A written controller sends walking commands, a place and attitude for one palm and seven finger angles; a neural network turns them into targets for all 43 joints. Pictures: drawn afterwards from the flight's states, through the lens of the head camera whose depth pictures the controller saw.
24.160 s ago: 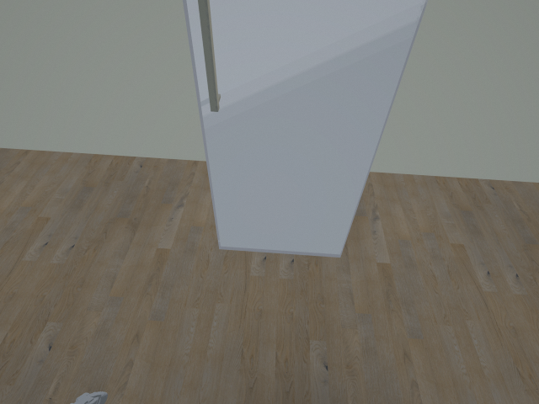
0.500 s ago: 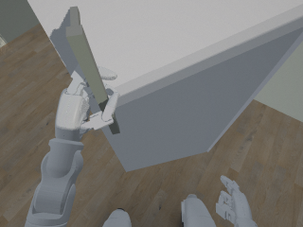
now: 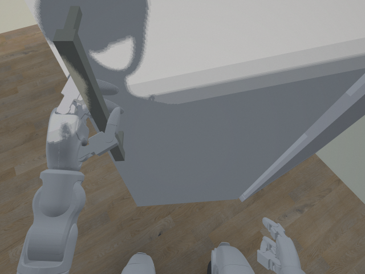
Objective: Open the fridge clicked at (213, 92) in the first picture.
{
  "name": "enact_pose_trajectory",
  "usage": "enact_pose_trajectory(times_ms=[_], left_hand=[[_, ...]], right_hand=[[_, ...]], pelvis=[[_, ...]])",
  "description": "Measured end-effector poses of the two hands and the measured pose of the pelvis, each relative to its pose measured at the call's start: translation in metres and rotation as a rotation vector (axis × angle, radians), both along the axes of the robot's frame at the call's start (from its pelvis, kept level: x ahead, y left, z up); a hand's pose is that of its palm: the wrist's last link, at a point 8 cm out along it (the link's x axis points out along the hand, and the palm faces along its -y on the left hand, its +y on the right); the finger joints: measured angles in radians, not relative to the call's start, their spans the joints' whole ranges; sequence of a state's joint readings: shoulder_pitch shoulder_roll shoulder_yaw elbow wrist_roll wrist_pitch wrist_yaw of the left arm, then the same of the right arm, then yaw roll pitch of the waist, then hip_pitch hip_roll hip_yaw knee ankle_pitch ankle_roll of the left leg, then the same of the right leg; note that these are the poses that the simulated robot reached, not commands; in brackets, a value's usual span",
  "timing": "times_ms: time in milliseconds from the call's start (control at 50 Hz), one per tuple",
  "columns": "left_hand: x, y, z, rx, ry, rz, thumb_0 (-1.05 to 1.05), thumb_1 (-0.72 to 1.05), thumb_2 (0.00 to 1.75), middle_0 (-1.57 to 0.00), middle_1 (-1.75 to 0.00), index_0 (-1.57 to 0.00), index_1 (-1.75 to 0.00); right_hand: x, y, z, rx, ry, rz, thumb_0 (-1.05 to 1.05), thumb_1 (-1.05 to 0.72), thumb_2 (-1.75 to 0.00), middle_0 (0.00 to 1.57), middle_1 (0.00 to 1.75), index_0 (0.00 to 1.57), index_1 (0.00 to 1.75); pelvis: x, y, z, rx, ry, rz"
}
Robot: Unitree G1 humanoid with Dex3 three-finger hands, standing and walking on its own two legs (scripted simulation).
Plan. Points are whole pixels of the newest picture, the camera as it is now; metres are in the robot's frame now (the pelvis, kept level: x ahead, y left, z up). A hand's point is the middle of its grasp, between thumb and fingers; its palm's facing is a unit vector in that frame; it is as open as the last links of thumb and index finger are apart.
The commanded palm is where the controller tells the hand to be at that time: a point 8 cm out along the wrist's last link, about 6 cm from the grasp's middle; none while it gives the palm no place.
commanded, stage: walk backward, drawing the door open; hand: left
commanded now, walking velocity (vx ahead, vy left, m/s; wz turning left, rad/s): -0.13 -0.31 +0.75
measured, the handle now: (103, 106) +0.35 +0.17 +0.16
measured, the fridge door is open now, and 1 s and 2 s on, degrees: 64 69 64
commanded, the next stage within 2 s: stop walking and hold the door back in 0.08 s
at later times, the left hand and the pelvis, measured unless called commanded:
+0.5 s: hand (122, 161) +0.26 +0.12 +0.16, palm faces +0.45 -0.88 -0.16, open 5.5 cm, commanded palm +0.23 +0.18 +0.15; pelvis -0.05 -0.15 -0.01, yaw +17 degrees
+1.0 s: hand (120, 143) +0.29 +0.13 +0.16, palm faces +0.46 -0.87 -0.18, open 5.3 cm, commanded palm +0.24 +0.17 +0.15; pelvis -0.09 -0.16 -0.01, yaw +16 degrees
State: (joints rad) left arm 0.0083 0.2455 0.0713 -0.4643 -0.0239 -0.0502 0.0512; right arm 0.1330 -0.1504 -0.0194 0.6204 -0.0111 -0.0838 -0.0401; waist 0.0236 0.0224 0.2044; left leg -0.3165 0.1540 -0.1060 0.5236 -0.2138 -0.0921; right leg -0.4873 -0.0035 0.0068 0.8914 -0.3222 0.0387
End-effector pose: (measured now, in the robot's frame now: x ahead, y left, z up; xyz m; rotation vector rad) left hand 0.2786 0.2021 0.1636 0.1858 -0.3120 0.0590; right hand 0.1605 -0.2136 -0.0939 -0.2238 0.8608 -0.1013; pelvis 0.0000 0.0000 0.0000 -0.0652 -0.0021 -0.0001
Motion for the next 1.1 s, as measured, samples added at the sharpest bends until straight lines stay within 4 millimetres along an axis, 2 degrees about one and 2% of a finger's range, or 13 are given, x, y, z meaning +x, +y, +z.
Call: enact_pose_trajectory(times_ms=[100,140,260,340,440,540,600,660,740,860,920,980,1100], left_hand=[[-0.028,-0.016,0.001,0.068,0.0,0.194,-0.05,0.65,0.82,-0.46,-1.4,-0.25,-1.39],[-0.038,-0.023,0.003,0.077,0.016,0.263,-0.05,0.65,0.82,-0.46,-1.4,-0.25,-1.4],[-0.067,-0.039,0.005,0.071,0.052,0.358,-0.04,0.66,0.82,-0.46,-1.4,-0.27,-1.4],[-0.072,-0.043,0.003,0.039,0.028,0.394,-0.05,0.65,0.83,-0.46,-1.41,-0.33,-1.4],[-0.064,-0.042,0.001,-0.008,-0.005,0.395,-0.05,0.66,0.84,-0.46,-1.41,-0.4,-1.4],[-0.062,-0.041,0.004,-0.009,0.033,0.39,-0.05,0.66,0.83,-0.46,-1.4,-0.42,-1.4],[-0.061,-0.04,0.009,0.03,0.093,0.406,-0.06,0.65,0.82,-0.46,-1.4,-0.42,-1.4],[-0.061,-0.042,0.011,0.027,0.121,0.43,-0.05,0.66,0.82,-0.46,-1.4,-0.42,-1.4],[-0.059,-0.043,0.009,0.003,0.147,0.448,-0.06,0.68,0.82,-0.46,-1.4,-0.41,-1.4],[-0.047,-0.037,0.008,-0.024,0.179,0.425,-0.07,0.68,0.83,-0.46,-1.4,-0.43,-1.4],[-0.041,-0.035,0.009,-0.027,0.186,0.419,-0.07,0.68,0.83,-0.46,-1.4,-0.44,-1.4],[-0.037,-0.034,0.009,-0.04,0.202,0.434,-0.07,0.68,0.82,-0.46,-1.4,-0.45,-1.4],[-0.036,-0.035,0.008,-0.055,0.195,0.448,-0.07,0.69,0.81,-0.46,-1.4,-0.45,-1.4]], right_hand=[[0.016,-0.041,-0.021,0.071,-0.027,0.06,0.01,-0.9,-0.89,0.2,0.3,0.21,0.3],[0.023,-0.059,-0.025,0.073,-0.029,0.068,0.01,-0.9,-0.89,0.2,0.3,0.21,0.3],[0.042,-0.102,-0.01,-0.004,-0.035,0.121,0.01,-0.91,-0.89,0.2,0.3,0.2,0.3],[0.056,-0.112,0.002,-0.06,-0.053,0.209,0.01,-0.91,-0.89,0.2,0.3,0.2,0.29],[0.062,-0.109,0.019,-0.08,-0.125,0.279,0.01,-0.91,-0.89,0.2,0.3,0.2,0.29],[0.041,-0.103,0.028,-0.03,-0.172,0.292,0.01,-0.91,-0.89,0.2,0.3,0.2,0.29],[0.019,-0.101,0.016,0.015,-0.141,0.3,0.01,-0.91,-0.89,0.2,0.3,0.2,0.3],[-0.007,-0.105,-0.005,0.046,-0.068,0.31,0.01,-0.91,-0.89,0.2,0.3,0.2,0.3],[-0.045,-0.121,-0.027,0.028,0.057,0.29,0.01,-0.9,-0.89,0.2,0.3,0.21,0.3],[-0.093,-0.16,-0.031,-0.071,0.156,0.212,0.01,-0.9,-0.89,0.2,0.3,0.21,0.3],[-0.108,-0.177,-0.031,-0.098,0.155,0.146,0.01,-0.9,-0.89,0.2,0.3,0.21,0.3],[-0.118,-0.185,-0.031,-0.096,0.163,0.116,0.01,-0.91,-0.89,0.2,0.3,0.2,0.3],[-0.119,-0.188,-0.031,-0.075,0.179,0.119,0.01,-0.91,-0.89,0.2,0.3,0.2,0.3]], pelvis=[[-0.001,-0.061,-0.016,0.011,0.007,0.062],[-0.005,-0.077,-0.015,0.008,-0.002,0.103],[-0.008,-0.111,-0.003,0.075,0.008,0.21],[-0.015,-0.128,-0.002,0.084,0.02,0.267],[-0.035,-0.141,-0.009,0.078,0.017,0.3],[-0.059,-0.148,-0.006,0.085,-0.009,0.298],[-0.07,-0.152,-0.005,0.059,-0.007,0.313],[-0.076,-0.161,-0.009,0.06,-0.002,0.313],[-0.083,-0.168,-0.009,0.053,-0.017,0.315],[-0.09,-0.163,-0.008,0.082,-0.029,0.32],[-0.093,-0.158,-0.01,0.085,-0.038,0.294],[-0.093,-0.16,-0.009,0.075,-0.031,0.288],[-0.087,-0.167,-0.007,0.057,-0.027,0.296]])
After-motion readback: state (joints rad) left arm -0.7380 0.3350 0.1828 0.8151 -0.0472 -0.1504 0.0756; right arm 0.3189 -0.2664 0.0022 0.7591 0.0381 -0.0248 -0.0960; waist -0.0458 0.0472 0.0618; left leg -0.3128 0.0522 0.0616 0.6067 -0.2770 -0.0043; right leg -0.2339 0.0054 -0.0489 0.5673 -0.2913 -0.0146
